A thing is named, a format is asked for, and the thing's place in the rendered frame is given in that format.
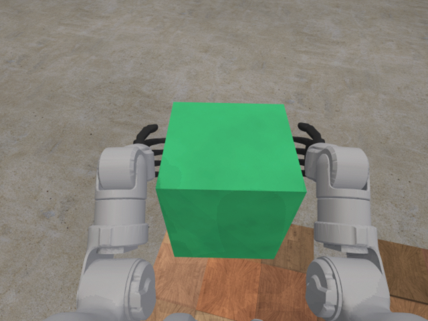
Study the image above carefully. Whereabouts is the robot left hand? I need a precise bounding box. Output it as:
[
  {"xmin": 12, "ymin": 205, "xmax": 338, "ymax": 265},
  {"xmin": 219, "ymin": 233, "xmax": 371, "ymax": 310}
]
[{"xmin": 133, "ymin": 124, "xmax": 166, "ymax": 177}]

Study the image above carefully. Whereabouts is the robot right forearm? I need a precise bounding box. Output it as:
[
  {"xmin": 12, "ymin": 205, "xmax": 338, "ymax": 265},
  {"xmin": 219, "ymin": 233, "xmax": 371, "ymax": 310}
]
[{"xmin": 304, "ymin": 142, "xmax": 390, "ymax": 307}]

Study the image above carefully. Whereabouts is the robot right hand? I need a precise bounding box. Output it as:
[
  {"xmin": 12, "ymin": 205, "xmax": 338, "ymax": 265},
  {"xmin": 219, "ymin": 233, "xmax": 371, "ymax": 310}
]
[{"xmin": 293, "ymin": 122, "xmax": 325, "ymax": 177}]

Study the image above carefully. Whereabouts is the left robot upper arm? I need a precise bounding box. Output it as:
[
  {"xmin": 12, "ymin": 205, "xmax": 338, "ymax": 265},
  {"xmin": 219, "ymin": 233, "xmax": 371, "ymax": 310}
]
[{"xmin": 42, "ymin": 258, "xmax": 156, "ymax": 321}]

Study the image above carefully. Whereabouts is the right robot upper arm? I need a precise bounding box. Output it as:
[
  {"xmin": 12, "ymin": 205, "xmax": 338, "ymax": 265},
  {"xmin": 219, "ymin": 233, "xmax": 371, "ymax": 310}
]
[{"xmin": 306, "ymin": 256, "xmax": 428, "ymax": 321}]

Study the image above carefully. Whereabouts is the carton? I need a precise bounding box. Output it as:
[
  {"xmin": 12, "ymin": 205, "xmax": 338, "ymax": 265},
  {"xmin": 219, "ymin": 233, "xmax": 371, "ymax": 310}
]
[{"xmin": 156, "ymin": 102, "xmax": 307, "ymax": 259}]

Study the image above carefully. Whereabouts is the robot left forearm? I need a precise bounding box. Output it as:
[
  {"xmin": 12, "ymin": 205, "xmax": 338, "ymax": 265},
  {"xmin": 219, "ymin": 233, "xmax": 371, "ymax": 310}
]
[{"xmin": 76, "ymin": 144, "xmax": 155, "ymax": 308}]

